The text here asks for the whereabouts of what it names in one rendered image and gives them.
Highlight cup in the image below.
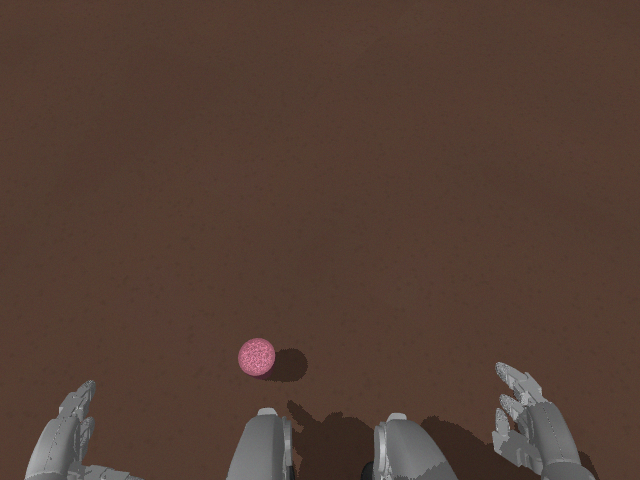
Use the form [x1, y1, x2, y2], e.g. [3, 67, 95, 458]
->
[238, 338, 276, 380]

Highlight right robot arm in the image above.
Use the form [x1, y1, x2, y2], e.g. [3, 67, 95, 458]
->
[541, 462, 596, 480]

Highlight left robot hand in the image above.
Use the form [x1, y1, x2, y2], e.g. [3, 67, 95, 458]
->
[24, 380, 145, 480]

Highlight right robot hand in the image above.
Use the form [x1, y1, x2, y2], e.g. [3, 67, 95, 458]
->
[492, 362, 582, 475]

